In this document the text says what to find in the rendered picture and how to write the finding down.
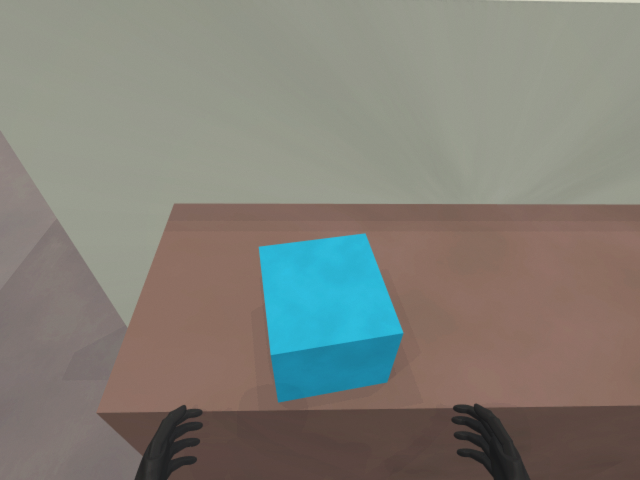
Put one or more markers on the carton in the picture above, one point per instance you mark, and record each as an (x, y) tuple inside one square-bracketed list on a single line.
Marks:
[(331, 323)]

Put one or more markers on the left robot hand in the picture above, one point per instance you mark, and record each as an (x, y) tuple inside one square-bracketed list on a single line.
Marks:
[(156, 463)]

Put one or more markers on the pedestal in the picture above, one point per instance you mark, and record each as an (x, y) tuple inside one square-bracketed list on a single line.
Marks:
[(530, 310)]

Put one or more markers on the right robot hand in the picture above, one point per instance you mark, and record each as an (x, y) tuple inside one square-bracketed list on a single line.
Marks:
[(501, 458)]

